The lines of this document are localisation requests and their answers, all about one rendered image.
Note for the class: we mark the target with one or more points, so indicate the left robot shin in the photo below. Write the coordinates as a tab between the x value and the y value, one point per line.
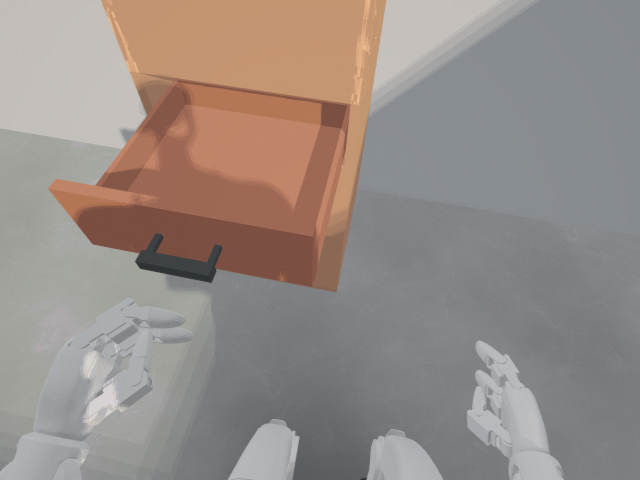
276	421

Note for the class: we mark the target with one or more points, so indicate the robot left forearm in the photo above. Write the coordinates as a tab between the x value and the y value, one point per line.
45	457

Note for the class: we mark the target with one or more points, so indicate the handle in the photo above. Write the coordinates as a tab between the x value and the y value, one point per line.
198	270

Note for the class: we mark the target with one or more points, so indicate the right robot hand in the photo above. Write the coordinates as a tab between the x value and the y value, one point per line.
510	401

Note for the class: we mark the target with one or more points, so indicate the robot right thigh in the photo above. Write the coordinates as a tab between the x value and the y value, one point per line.
400	458

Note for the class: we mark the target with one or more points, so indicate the robot right forearm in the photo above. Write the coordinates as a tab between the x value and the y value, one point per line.
534	465

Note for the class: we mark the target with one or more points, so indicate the left robot hand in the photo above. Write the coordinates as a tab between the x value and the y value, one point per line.
68	405

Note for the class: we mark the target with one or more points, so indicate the drawer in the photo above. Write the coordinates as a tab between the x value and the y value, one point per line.
253	171

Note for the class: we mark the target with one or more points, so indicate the cabinet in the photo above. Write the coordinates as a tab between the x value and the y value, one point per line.
319	49

